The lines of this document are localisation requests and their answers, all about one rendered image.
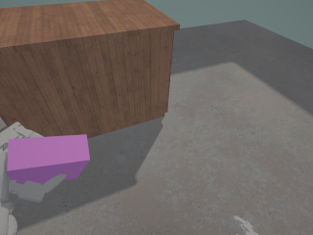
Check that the robot right hand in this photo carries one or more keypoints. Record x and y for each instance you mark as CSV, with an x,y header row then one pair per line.
x,y
244,225

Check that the robot left forearm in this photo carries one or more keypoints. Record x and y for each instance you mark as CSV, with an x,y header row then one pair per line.
x,y
8,224

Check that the sponge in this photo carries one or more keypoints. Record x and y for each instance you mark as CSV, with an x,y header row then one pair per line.
x,y
39,159

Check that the robot left hand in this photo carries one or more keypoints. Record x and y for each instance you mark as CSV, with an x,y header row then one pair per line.
x,y
30,190

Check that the table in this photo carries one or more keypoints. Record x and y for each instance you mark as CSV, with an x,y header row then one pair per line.
x,y
84,68

